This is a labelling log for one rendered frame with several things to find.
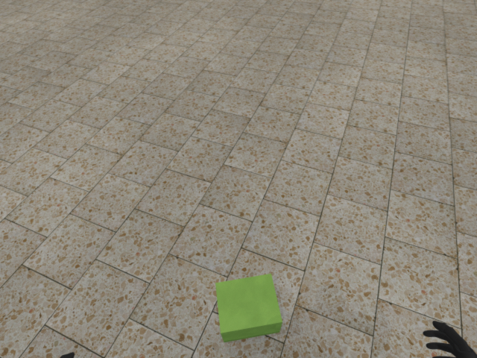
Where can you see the carton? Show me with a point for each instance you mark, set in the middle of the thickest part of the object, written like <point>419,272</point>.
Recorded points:
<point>248,307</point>

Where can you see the robot right hand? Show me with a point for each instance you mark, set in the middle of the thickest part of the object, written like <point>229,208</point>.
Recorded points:
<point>457,345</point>

